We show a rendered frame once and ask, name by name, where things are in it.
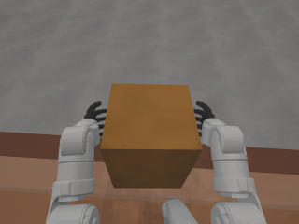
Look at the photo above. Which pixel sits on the robot right hand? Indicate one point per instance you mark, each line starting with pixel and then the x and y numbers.
pixel 206 114

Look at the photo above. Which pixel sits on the carton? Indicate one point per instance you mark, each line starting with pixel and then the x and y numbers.
pixel 150 138

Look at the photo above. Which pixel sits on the right robot shin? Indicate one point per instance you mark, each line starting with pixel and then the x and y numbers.
pixel 171 198

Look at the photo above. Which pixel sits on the robot right thigh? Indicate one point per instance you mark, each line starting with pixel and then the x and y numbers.
pixel 176 212

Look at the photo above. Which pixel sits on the robot right forearm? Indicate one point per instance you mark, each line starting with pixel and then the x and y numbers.
pixel 229 156

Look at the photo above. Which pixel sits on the robot right upper arm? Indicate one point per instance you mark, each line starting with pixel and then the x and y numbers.
pixel 236 213

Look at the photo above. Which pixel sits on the robot left upper arm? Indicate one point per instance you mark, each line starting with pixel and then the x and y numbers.
pixel 74 214

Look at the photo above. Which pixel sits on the robot left forearm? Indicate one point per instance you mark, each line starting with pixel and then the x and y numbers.
pixel 75 169

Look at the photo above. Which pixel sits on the robot left hand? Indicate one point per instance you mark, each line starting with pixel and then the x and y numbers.
pixel 91 114

